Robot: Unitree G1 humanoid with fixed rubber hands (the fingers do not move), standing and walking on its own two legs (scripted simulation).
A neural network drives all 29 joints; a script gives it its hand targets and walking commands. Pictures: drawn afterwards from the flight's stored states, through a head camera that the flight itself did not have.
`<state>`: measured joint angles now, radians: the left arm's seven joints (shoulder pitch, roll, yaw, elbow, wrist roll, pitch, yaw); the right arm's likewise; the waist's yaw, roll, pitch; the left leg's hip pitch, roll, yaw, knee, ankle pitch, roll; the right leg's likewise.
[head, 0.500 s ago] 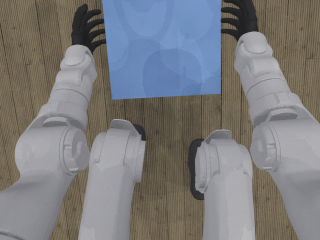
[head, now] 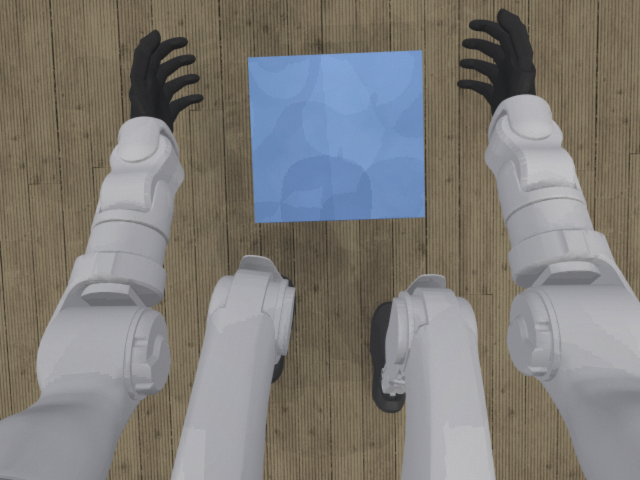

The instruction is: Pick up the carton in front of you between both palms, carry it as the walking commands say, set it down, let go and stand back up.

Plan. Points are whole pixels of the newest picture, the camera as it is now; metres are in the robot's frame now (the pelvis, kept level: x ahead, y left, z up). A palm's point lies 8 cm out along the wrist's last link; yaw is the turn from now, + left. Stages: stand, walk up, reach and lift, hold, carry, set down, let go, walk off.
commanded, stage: set down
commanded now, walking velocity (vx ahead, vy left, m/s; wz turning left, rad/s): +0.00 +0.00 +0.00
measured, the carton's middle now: (334, 155) +0.48 +0.03 -0.31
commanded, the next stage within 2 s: let go in 0.70 s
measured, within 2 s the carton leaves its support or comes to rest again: neither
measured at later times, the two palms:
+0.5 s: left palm (48, 51) +0.47 +0.24 +0.02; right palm (628, 21) +0.53 -0.16 +0.02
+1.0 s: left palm out of the picture +0.42 +0.24 +0.15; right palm out of the picture +0.45 -0.18 +0.14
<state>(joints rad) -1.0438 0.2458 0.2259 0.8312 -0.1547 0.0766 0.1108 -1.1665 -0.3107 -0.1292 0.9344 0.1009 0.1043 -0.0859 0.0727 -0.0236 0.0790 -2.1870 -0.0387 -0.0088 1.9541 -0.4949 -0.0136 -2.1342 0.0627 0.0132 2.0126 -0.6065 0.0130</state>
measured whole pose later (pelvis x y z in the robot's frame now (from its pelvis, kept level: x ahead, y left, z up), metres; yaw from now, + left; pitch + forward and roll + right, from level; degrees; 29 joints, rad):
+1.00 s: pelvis +0.07 +0.01 +0.26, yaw -1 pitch +37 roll -1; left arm -0.48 0.19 0.22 0.62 0.05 0.06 -0.06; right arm -0.55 -0.16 -0.20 0.66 -0.07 0.09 -0.05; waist 0.05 -0.01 -0.09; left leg -1.29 -0.03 -0.04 0.96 -0.30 0.01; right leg -1.24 0.05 0.05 0.97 -0.37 0.01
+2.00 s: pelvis +0.12 -0.01 +0.34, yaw +1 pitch -5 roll +0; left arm 0.21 0.23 0.03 0.40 0.02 0.19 -0.03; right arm 0.23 -0.22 -0.03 0.47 -0.01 0.10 0.03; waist 0.00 -0.01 0.09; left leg -0.13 -0.03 -0.05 0.48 -0.27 0.00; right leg -0.08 0.03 0.04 0.48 -0.32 -0.02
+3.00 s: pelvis +0.12 +0.01 +0.35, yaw -1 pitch -2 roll +0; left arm 0.16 0.37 0.01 0.92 0.02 0.00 0.02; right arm 0.14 -0.36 -0.02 0.96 -0.03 -0.01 -0.02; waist 0.00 -0.02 0.02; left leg -0.14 -0.03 -0.02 0.40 -0.22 0.03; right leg -0.08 0.01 0.06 0.38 -0.26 0.01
